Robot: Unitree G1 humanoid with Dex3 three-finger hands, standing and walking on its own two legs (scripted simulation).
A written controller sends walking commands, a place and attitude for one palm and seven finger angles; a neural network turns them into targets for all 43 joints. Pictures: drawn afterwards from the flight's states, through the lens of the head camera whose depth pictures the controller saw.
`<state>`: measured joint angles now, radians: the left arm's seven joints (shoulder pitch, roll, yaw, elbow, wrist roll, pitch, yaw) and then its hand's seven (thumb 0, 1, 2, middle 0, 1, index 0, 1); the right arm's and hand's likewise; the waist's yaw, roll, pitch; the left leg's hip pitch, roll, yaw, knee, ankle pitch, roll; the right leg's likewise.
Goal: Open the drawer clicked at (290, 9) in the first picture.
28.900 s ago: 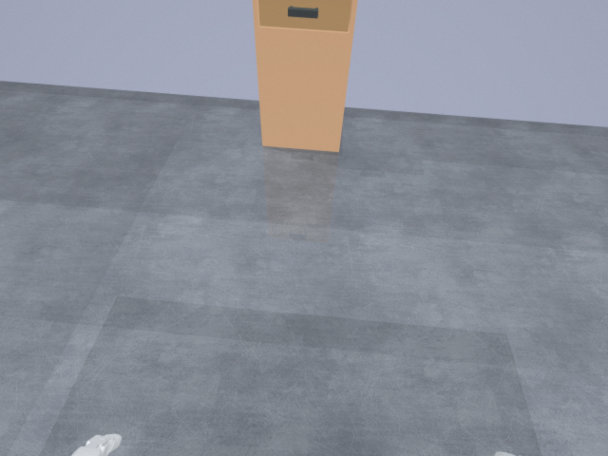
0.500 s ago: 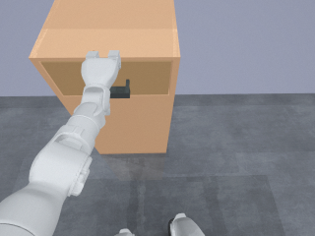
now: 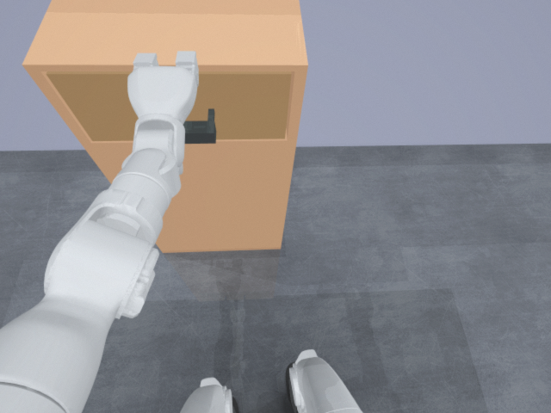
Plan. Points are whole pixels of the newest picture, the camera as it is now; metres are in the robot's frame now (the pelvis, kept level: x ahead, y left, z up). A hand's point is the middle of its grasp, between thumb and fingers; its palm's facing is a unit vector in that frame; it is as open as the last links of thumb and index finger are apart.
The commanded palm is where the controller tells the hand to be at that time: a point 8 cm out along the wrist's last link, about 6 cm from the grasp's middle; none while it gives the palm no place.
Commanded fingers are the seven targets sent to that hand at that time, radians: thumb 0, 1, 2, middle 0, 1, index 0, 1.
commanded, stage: lower the fingers behind the handle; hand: left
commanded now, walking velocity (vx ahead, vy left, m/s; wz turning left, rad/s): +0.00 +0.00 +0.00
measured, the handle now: (180, 123) +0.59 +0.09 +0.00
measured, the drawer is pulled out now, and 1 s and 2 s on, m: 0.00 0.00 0.00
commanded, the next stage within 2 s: close the thumb around the handle in 0.90 s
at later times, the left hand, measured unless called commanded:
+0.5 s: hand (172, 121) +0.54 +0.09 +0.06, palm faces +0.08 +0.04 -1.00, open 13.9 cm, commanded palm +0.53 +0.11 +0.03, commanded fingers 0.00 -0.50 0.30 -0.30 -1.20 -0.30 -1.20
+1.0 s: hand (180, 149) +0.55 +0.09 -0.01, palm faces +0.00 +0.02 -1.00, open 13.4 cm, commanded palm +0.53 +0.10 +0.03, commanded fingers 0.00 -0.44 0.32 -0.30 -1.21 -0.30 -1.21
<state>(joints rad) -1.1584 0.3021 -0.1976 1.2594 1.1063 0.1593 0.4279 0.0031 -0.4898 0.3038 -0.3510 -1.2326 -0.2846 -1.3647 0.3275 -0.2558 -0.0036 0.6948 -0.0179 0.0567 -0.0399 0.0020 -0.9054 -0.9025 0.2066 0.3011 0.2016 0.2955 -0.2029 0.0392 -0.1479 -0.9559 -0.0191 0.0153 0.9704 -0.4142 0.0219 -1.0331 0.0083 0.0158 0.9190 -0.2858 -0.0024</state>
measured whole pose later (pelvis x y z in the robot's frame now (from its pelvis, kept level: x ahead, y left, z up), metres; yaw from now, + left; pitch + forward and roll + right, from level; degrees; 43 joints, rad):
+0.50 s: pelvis -0.02 +0.00 -0.02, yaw +0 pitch +25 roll +1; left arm -1.20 0.33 -0.23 1.21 1.10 0.19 0.37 0.00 -0.49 0.30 -0.33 -1.22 -0.24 -1.36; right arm 0.32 -0.26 0.01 0.67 0.00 0.06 -0.06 0.00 -0.90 -0.90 0.21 0.30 0.20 0.30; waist -0.21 0.04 -0.15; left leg -1.07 -0.03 0.02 1.07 -0.43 0.03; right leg -1.15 0.00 0.02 1.02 -0.30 0.00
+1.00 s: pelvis +0.02 -0.01 -0.02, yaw +1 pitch +27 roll +0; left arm -1.06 0.27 -0.17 1.24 1.10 0.15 0.51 0.00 -0.49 0.30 -0.37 -1.23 -0.37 -1.29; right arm 0.28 -0.22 0.00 0.75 -0.05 0.06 -0.02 0.00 -0.91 -0.90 0.21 0.30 0.20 0.30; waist -0.19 0.07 -0.15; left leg -1.06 -0.02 -0.01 1.06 -0.48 0.01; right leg -1.13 0.01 -0.01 1.01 -0.35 -0.01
